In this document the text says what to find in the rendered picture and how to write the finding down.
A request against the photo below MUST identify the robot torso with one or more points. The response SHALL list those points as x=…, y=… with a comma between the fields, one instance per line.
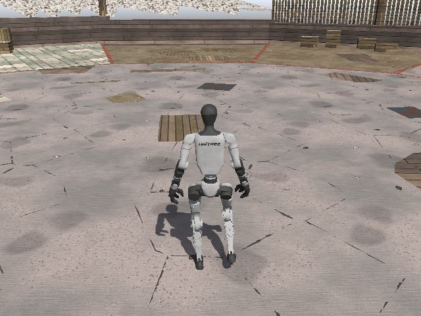
x=209, y=152

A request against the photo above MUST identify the robot right hand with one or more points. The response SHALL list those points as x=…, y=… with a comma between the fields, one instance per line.
x=243, y=188

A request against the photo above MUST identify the left robot upper arm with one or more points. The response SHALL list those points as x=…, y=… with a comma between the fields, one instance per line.
x=185, y=150

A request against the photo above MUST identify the humanoid robot head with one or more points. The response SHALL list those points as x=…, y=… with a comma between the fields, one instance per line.
x=209, y=114

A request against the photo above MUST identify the robot left hand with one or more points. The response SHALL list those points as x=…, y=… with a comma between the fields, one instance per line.
x=172, y=194

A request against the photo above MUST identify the left robot forearm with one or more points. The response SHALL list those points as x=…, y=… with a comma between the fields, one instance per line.
x=177, y=177

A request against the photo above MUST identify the right robot forearm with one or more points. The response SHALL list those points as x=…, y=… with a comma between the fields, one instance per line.
x=241, y=175

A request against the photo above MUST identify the right robot upper arm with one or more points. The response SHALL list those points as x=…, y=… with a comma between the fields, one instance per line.
x=233, y=148

